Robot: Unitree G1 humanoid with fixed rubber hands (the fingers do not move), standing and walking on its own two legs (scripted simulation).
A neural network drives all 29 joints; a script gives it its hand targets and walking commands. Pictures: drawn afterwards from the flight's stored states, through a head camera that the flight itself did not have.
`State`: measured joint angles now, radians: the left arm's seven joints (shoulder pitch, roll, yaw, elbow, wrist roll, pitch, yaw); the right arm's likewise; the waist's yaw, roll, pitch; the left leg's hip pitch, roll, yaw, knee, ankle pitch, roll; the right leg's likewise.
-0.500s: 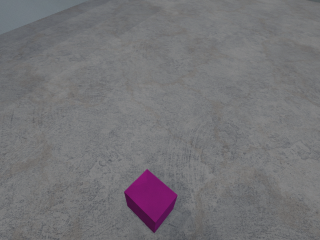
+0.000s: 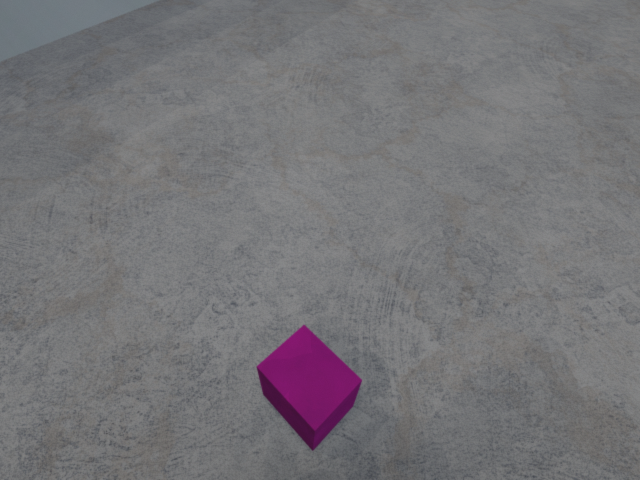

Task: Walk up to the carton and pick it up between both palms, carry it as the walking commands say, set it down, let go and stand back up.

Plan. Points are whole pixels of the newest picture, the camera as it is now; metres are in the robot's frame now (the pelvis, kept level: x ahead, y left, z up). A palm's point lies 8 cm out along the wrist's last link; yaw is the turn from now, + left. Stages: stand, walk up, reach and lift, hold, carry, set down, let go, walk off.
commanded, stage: walk up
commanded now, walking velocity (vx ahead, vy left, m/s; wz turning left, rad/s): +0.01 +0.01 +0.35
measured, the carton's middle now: (308, 387) +0.43 +0.01 -0.66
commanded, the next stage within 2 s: none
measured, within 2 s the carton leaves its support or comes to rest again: neither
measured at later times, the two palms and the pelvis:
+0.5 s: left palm out of the picture +0.03 +0.26 -0.14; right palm out of the picture +0.08 -0.26 -0.10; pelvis +0.00 -0.01 +0.01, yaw +12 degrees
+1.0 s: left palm out of the picture -0.08 +0.04 -0.10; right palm (623, 445) +0.18 -0.43 -0.13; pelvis +0.03 -0.19 +0.01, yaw +27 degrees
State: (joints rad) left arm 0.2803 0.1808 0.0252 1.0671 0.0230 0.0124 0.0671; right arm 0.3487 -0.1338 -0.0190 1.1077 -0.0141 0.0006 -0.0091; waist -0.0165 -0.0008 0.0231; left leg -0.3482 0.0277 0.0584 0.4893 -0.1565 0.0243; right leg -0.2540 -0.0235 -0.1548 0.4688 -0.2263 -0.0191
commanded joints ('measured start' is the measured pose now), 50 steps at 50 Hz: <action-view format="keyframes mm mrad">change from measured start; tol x16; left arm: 1 100 47 19 -20 14 -12 -4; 30 -103 93 73 -279 27 71 -105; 39 175 196 106 -184 -9 52 -74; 44 -117 145 58 -266 13 8 -90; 50 75 99 34 -190 7 -19 -51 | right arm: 1 -65 -126 -44 -102 5 2 -15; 35 28 -373 -151 -184 -33 38 -35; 50 -94 -188 -89 -194 -21 48 -4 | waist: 1 33 89 -44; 7 10 -172 -20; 10 5 -83 -2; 13 -52 339 -29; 20 -28 53 -62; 36 -2 379 -73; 38 88 288 -76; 41 57 -396 -70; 45 -24 -76 -52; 50 58 -163 72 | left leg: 1 -106 87 -171 -168 -219 14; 7 -79 25 -4 243 -212 -15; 10 21 54 -16 73 -53 -3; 12 100 226 -280 -58 314 62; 15 202 364 -527 -168 398 208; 37 -180 186 -437 -279 -288 -8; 38 -275 135 -359 -255 -283 -59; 41 -478 -28 -48 543 -466 -79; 50 -391 -33 -80 581 -208 -12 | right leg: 1 83 -144 96 -77 -165 -5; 7 -44 -343 123 -165 -68 -122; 11 -9 -173 -29 112 105 -17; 14 -277 -31 69 504 -415 56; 25 -379 -33 202 673 -23 74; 35 -99 35 139 260 -208 100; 39 372 -80 159 -295 -166 3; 42 -83 -378 459 -447 -600 -131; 45 124 -197 139 -255 -116 -58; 50 203 -229 173 -268 -98 -74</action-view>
